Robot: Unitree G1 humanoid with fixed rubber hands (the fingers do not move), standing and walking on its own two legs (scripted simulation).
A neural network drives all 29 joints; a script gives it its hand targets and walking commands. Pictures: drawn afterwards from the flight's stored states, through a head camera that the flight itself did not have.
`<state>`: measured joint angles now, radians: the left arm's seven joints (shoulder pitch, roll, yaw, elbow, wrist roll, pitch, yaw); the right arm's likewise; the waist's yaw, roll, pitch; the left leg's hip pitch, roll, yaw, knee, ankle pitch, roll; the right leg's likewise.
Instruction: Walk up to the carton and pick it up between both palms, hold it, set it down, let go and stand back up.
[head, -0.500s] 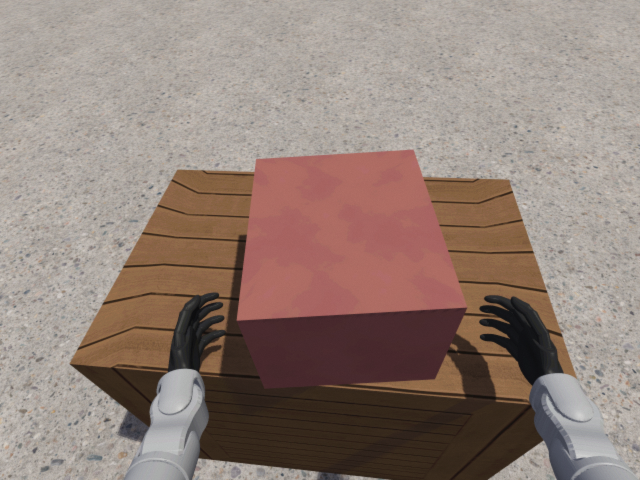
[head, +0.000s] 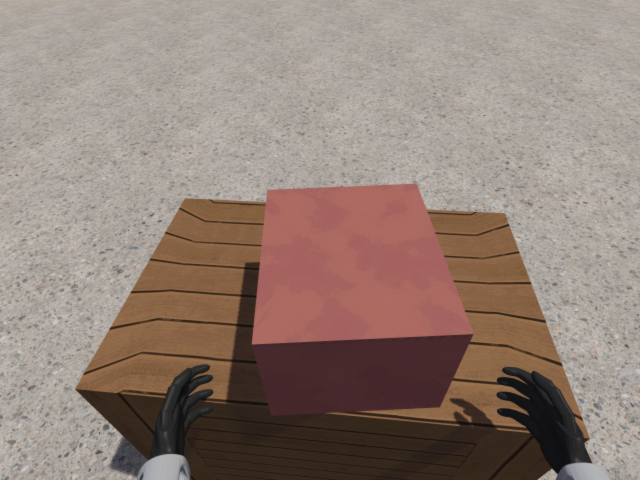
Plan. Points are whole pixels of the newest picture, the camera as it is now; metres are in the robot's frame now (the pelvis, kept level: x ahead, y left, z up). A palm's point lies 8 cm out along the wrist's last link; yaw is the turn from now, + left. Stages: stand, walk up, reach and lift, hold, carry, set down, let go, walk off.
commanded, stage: set down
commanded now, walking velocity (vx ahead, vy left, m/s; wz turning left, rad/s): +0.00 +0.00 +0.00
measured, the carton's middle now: (348, 292) +0.43 +0.01 -0.03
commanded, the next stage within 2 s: let go in 1.64 s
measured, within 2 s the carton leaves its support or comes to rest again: neither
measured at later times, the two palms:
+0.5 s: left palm (170, 454) +0.17 +0.22 -0.02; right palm (556, 465) +0.19 -0.23 -0.02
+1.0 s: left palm (166, 462) +0.17 +0.23 -0.04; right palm (534, 473) +0.18 -0.21 -0.04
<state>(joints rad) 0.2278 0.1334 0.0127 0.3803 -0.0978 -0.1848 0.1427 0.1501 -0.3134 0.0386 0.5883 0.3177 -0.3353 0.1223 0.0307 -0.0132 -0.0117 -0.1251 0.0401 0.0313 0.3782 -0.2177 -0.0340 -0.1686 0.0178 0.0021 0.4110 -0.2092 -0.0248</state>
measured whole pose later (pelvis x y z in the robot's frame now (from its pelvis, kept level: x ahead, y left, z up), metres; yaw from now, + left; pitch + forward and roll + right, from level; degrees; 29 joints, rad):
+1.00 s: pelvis +0.02 +0.01 +0.00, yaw +0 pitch -5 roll +0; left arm 0.33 0.17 -0.01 0.30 -0.07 0.01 0.08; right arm 0.28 -0.20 -0.01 0.50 0.12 -0.20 0.06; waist 0.03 0.00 0.04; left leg -0.03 0.04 0.03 0.35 -0.24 -0.03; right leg -0.05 0.02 0.00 0.34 -0.21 -0.02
